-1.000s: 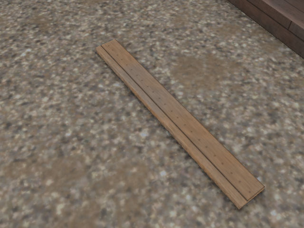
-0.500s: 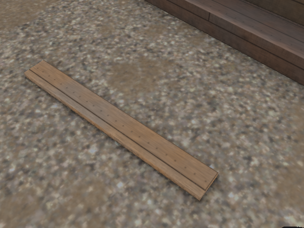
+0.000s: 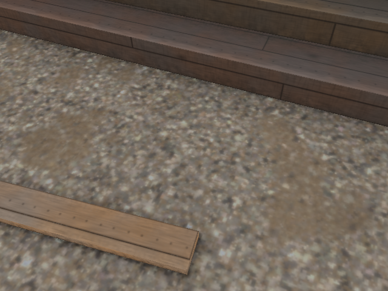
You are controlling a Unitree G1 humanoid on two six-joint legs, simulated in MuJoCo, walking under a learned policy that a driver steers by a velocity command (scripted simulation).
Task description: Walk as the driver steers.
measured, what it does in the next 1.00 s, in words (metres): walks ahead: right foot, then left foot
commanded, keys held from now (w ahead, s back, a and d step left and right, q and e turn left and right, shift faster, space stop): w+e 0.02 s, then w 0.88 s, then w+q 0.10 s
